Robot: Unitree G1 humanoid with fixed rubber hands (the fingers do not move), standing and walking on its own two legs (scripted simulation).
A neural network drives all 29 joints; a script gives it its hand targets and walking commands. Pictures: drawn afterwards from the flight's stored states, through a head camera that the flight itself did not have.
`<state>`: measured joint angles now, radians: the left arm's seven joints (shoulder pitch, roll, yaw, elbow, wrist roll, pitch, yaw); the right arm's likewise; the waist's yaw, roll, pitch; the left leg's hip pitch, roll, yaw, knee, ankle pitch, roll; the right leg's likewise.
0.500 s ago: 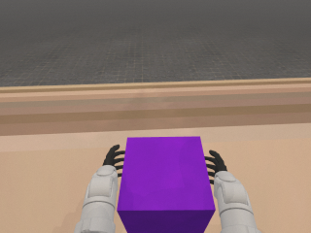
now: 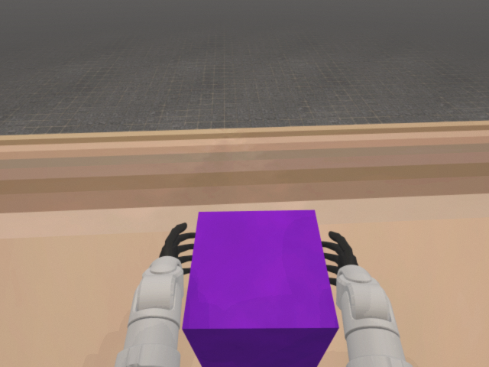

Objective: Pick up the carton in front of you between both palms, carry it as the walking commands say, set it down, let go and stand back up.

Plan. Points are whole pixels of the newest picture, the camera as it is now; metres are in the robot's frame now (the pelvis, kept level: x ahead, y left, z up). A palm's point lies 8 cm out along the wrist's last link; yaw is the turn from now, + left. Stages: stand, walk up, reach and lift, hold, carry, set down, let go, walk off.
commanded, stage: reach and lift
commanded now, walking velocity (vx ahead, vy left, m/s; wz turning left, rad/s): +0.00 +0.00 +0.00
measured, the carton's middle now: (257, 294) +0.29 +0.00 -0.05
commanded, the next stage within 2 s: hold in 0.30 s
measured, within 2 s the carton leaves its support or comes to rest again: neither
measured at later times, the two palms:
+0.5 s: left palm (165, 259) +0.29 +0.15 +0.06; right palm (348, 269) +0.28 -0.15 +0.05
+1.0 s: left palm (165, 260) +0.29 +0.15 +0.06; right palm (349, 269) +0.28 -0.15 +0.05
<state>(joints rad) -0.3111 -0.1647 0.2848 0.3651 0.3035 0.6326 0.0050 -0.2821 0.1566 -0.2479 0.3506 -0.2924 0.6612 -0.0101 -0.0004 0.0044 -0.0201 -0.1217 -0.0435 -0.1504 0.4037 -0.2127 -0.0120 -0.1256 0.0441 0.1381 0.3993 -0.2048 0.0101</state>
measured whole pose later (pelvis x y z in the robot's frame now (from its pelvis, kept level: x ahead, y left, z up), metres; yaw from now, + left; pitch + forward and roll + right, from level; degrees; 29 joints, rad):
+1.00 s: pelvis -0.01 +0.00 +0.00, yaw +0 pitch -7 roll +0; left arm -0.33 -0.17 0.29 0.30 0.32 0.73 -0.01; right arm -0.30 0.16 -0.25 0.29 -0.31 0.76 0.00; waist 0.00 0.00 0.00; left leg -0.05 -0.04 -0.14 0.37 -0.20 -0.01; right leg -0.05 0.04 0.13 0.36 -0.19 0.01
